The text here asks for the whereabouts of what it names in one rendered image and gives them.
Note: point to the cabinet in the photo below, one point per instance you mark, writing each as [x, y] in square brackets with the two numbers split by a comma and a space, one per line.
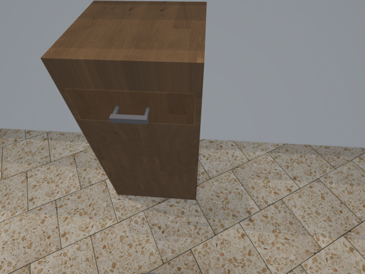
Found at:
[137, 46]

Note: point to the handle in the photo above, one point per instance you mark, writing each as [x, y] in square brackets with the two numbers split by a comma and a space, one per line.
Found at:
[136, 119]

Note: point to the drawer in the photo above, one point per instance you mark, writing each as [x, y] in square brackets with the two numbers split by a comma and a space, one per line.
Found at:
[165, 107]

